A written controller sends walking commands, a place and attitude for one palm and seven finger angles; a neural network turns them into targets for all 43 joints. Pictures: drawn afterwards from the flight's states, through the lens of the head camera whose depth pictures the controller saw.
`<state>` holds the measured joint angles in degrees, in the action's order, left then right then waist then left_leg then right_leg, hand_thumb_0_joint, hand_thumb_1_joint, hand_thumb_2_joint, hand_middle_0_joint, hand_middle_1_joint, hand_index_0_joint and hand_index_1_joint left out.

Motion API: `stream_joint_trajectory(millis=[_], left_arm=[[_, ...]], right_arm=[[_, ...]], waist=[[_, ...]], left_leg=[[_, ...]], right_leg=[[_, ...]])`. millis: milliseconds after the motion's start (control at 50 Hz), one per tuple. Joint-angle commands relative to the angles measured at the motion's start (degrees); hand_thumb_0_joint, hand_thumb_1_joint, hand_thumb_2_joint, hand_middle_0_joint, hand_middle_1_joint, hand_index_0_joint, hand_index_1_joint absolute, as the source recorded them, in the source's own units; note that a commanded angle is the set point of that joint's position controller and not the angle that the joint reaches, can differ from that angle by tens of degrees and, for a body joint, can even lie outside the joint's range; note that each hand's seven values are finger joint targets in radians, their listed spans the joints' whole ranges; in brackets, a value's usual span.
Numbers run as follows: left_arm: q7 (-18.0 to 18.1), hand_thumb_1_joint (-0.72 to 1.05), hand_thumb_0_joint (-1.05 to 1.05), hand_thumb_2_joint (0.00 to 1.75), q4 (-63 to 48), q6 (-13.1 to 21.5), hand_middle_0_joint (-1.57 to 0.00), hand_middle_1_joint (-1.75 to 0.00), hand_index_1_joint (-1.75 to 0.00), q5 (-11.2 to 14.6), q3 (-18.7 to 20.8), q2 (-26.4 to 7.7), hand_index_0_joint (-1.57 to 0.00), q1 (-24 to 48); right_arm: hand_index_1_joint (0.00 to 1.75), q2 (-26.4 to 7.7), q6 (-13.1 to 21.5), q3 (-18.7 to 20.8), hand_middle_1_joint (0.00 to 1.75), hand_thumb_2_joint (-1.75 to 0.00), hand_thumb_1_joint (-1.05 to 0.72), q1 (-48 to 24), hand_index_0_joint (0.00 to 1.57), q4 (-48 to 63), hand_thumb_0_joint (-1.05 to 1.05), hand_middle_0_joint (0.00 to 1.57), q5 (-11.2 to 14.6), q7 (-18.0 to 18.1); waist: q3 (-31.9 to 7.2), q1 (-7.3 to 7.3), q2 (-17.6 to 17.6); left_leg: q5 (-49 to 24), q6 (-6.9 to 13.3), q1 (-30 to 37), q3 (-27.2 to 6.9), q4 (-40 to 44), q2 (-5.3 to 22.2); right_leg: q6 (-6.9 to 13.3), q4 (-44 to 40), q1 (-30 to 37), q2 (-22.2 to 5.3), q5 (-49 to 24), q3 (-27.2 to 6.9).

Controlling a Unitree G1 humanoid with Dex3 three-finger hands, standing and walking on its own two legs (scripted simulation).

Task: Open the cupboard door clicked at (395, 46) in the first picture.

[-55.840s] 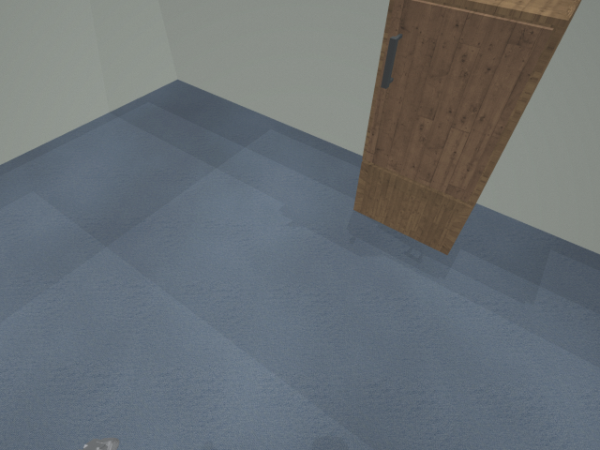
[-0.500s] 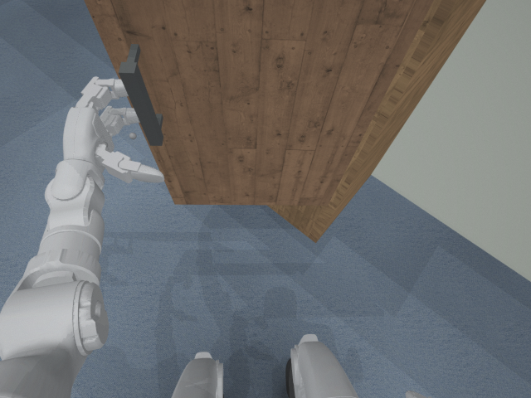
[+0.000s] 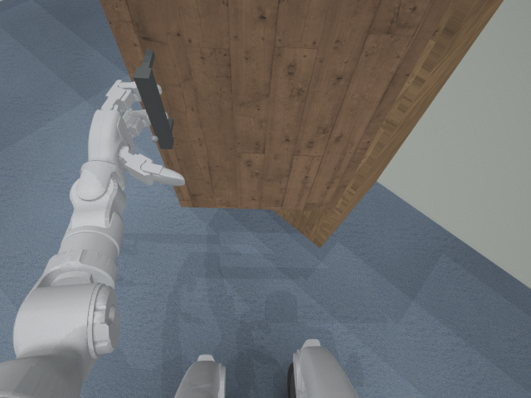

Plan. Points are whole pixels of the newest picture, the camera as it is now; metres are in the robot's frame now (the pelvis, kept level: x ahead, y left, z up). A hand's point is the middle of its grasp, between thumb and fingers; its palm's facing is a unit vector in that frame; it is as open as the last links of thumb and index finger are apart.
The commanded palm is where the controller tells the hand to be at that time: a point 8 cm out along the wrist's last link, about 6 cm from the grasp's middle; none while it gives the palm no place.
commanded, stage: slide the fingers in behind the handle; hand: left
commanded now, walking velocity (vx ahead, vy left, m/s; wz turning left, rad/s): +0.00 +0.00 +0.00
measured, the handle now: (158, 104) +0.55 +0.15 +0.06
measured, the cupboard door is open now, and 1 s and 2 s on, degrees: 41 44 80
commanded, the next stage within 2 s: close the thumb around the handle in 0.20 s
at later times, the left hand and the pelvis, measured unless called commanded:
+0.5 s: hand (162, 142) +0.48 +0.14 +0.06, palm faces -0.05 -1.00 -0.01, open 12.9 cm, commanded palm +0.45 +0.19 +0.07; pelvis +0.00 +0.00 +0.00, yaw -1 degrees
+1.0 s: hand (164, 146) +0.47 +0.14 +0.06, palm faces -0.07 -1.00 -0.02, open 6.2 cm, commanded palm +0.45 +0.19 +0.07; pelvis -0.01 -0.01 +0.00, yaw -1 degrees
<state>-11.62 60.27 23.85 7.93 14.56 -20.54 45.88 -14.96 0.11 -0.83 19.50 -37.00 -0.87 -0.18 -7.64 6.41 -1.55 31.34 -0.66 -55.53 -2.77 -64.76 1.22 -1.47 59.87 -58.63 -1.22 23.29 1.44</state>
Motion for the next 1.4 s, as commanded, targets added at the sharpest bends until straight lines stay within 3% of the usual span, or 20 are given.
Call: stream_joint_trajectory(millis=[0,140,280,320,360,380,520,580,640,660,720,760,780,860,940,980,1080,1240,1300,1380], left_arm=[[-0.66,-0.5,0.0,0.3,-11.66,3.86,-0.3,-1.2,-1.2,-0.31,1.41,-8.51,-0.3,25.43],[1.33,-0.5,0.0,0.3,-14.04,4.62,-0.3,-1.2,-1.2,-1.37,6.43,-13.52,-0.3,22.76],[0.07,-0.5,0.0,0.3,-14.26,3.7,-0.3,-1.2,-1.2,-0.73,4.23,-10.64,-0.3,21.02],[-0.31,-0.39,0.0,0.35,-15.26,3.66,-0.31,-1.21,-1.21,-0.29,4.12,-10.24,-0.31,20.23],[-0.39,-0.28,0.0,0.4,-16.64,3.86,-0.32,-1.22,-1.22,0.11,3.27,-9.02,-0.32,19.81],[-0.29,-0.22,0.0,0.42,-16.5,3.86,-0.32,-1.23,-1.23,0.31,3.08,-8.61,-0.32,19.81],[0.15,0.17,0.0,0.59,-15.05,4.87,-0.35,-1.27,-1.27,-0.43,4.52,-11.37,-0.35,21.34],[-0.19,0.34,0.0,0.66,-15.55,5.4,-0.36,-1.29,-1.29,-0.4,5.28,-12.24,-0.36,21.5],[-0.6,0.51,0.0,0.73,-16.14,5.53,-0.37,-1.31,-1.31,-0.12,4.83,-12.26,-0.37,21.4],[-0.72,0.56,0.0,0.76,-15.32,5.41,-0.38,-1.31,-1.31,-0.04,3.37,-10.21,-0.38,21.44],[-0.54,0.73,0.0,0.83,-15.13,5.59,-0.39,-1.33,-1.33,0.2,5.78,-13.08,-0.39,21.64],[-0.81,0.84,0.0,0.88,-15.3,5.73,-0.4,-1.34,-1.34,0.15,4.85,-12.0,-0.4,22.13],[-0.85,0.9,0.0,0.9,-15.0,5.68,-0.4,-1.35,-1.35,0.22,4.69,-11.67,-0.4,21.74],[-0.62,0.9,0.0,0.9,-15.3,5.81,-0.4,-1.35,-1.35,0.07,3.73,-11.05,-0.4,24.51],[-0.4,0.9,0.0,0.9,-13.17,5.38,-0.4,-1.35,-1.35,-0.14,6.75,-14.67,-0.4,24.62],[-0.36,0.9,0.0,0.9,-13.16,5.28,-0.4,-1.35,-1.35,-0.54,5.65,-13.53,-0.4,24.84],[0.01,0.9,0.0,0.9,-12.83,5.2,-0.4,-1.35,-1.35,-0.51,4.99,-12.59,-0.4,26.2],[-0.37,0.9,0.0,0.9,-19.09,4.77,-0.4,-1.35,-1.35,0.72,4.39,-9.75,-0.4,12.02],[-0.16,0.9,0.0,0.9,-23.66,3.97,-0.4,-1.35,-1.35,1.72,3.45,-6.92,-0.4,3.57],[0.45,0.9,0.0,0.9,-33.07,3.38,-0.4,-1.35,-1.35,2.74,0.56,-2.5,-0.4,-8.6]], right_arm=[[0.3,-9.29,0.71,3.2,0.3,-0.9,-0.9,7.73,0.2,3.51,0.0,0.2,0.05,0.82],[0.3,-8.78,0.22,2.91,0.3,-0.9,-0.9,7.65,0.2,5.46,0.0,0.2,-0.17,0.76],[0.3,-8.76,0.17,3.13,0.3,-0.9,-0.9,7.41,0.2,5.47,0.0,0.2,0.27,0.96],[0.3,-8.82,0.21,3.29,0.3,-0.9,-0.9,7.48,0.2,5.68,0.0,0.2,0.31,1.06],[0.3,-8.57,0.49,3.22,0.3,-0.9,-0.9,7.3,0.2,5.59,0.0,0.2,0.39,1.0],[0.3,-8.54,0.56,3.23,0.3,-0.9,-0.9,7.24,0.2,5.4,0.0,0.2,0.31,0.97],[0.3,-8.87,1.06,3.1,0.3,-0.9,-0.9,6.81,0.2,4.77,0.0,0.2,0.37,1.43],[0.3,-8.9,1.29,3.22,0.3,-0.9,-0.9,6.82,0.2,4.86,0.0,0.2,0.29,1.56],[0.3,-8.94,1.44,3.13,0.3,-0.9,-0.9,6.78,0.2,5.09,0.0,0.2,0.36,1.54],[0.3,-8.74,1.46,3.04,0.3,-0.9,-0.9,6.2,0.2,4.93,0.0,0.2,0.52,1.45],[0.3,-9.18,1.62,3.13,0.3,-0.9,-0.9,6.19,0.2,4.92,0.0,0.2,0.49,1.73],[0.3,-8.93,1.81,2.9,0.3,-0.9,-0.9,6.06,0.2,5.05,0.0,0.2,0.49,1.67],[0.3,-8.99,1.85,3.03,0.3,-0.9,-0.9,6.03,0.2,5.01,0.0,0.2,0.52,1.7],[0.3,-9.05,2.11,2.98,0.3,-0.9,-0.9,6.19,0.2,4.63,0.0,0.2,0.46,1.71],[0.3,-9.39,2.17,2.82,0.3,-0.9,-0.9,6.4,0.2,4.75,0.0,0.2,0.42,2.06],[0.3,-9.02,2.23,2.62,0.3,-0.9,-0.9,6.28,0.2,4.8,0.0,0.2,0.41,2.02],[0.3,-9.16,2.35,2.67,0.3,-0.9,-0.9,6.48,0.2,4.69,0.0,0.2,0.36,1.89],[0.3,-8.91,2.2,3.18,0.3,-0.9,-0.9,5.34,0.2,7.36,0.0,0.2,0.72,1.11],[0.3,-8.36,1.97,3.47,0.3,-0.9,-0.9,4.02,0.2,8.78,0.0,0.2,1.09,0.81],[0.3,-7.56,2.13,3.6,0.3,-0.9,-0.9,1.95,0.2,10.83,0.0,0.2,1.41,0.44]], waist=[[-26.57,2.43,-3.31],[-29.09,0.31,-3.69],[-26.73,1.32,-2.37],[-28.16,1.07,-1.26],[-29.31,0.71,-4.47],[-28.14,0.99,-2.48],[-26.05,0.95,-1.83],[-28.24,0.42,-2.79],[-28.69,0.48,-3.47],[-27.39,0.95,-4.26],[-27.15,0.73,-0.73],[-27.58,0.6,-3.57],[-27.32,0.74,-2.26],[-27.49,1.24,-3.66],[-26.57,0.99,-1.18],[-27.28,0.99,-3.17],[-26.65,1.56,-2.45],[-28.81,-1.71,-2.21],[-27.27,-2.78,1.58],[-25.66,-4.52,1.13]], left_leg=[[-23.7,0.74,15.11,0.88,8.24,-1.15],[-26.37,0.79,13.32,1.75,7.79,-1.3],[-25.09,0.79,13.21,2.17,8.32,-0.86],[-25.39,0.89,13.49,2.2,8.45,-0.97],[-27.19,0.57,15.65,2.12,8.34,-1.0],[-26.33,0.64,15.08,2.09,8.42,-0.91],[-21.35,1.0,11.9,2.47,8.7,-1.32],[-22.76,0.97,12.85,2.44,8.41,-1.38],[-23.39,0.9,13.23,2.34,8.49,-1.38],[-22.23,0.81,13.46,2.51,8.6,-1.34],[-19.88,1.22,10.74,2.77,8.52,-1.46],[-20.45,1.0,11.73,2.58,8.71,-1.55],[-20.35,1.06,11.68,2.61,8.59,-1.42],[-20.44,0.89,13.17,2.02,8.53,-1.32],[-17.22,1.42,8.81,2.47,8.31,-1.67],[-18.52,1.15,10.11,2.46,8.34,-1.63],[-17.66,1.12,10.34,2.09,8.29,-1.43],[-20.01,0.89,12.23,3.0,9.94,-1.55],[-18.61,1.21,10.42,4.07,11.14,-1.63],[-20.92,1.06,12.1,4.53,12.76,-1.6]], right_leg=[[2.78,-4.75,16.29,2.48,-16.92,1.64],[2.75,-3.34,20.3,2.43,-20.91,0.73],[2.47,-4.3,19.65,2.5,-20.21,0.89],[2.47,-4.52,21.06,2.49,-20.78,0.81],[2.6,-4.34,19.88,2.41,-21.13,0.97],[2.5,-4.58,20.01,2.49,-20.73,1.16],[2.49,-5.09,20.63,2.27,-18.08,0.42],[2.56,-4.6,21.39,2.2,-19.35,0.21],[2.7,-4.44,21.79,2.27,-19.95,0.23],[2.55,-4.84,20.16,2.26,-18.65,0.38],[2.37,-5.15,22.15,2.23,-17.85,-0.15],[2.55,-4.72,21.43,2.18,-17.97,0.07],[2.48,-4.91,21.16,2.22,-17.76,0.07],[2.55,-4.64,19.06,2.28,-16.61,0.42],[2.4,-4.81,21.2,2.16,-15.43,-0.37],[2.41,-4.53,20.31,2.03,-16.02,-0.19],[2.37,-4.55,18.56,2.2,-14.38,0.15],[2.81,-5.01,22.89,2.4,-16.91,0.39],[2.48,-6.38,26.51,2.36,-17.47,0.15],[2.7,-6.81,28.59,2.17,-19.67,0.69]])
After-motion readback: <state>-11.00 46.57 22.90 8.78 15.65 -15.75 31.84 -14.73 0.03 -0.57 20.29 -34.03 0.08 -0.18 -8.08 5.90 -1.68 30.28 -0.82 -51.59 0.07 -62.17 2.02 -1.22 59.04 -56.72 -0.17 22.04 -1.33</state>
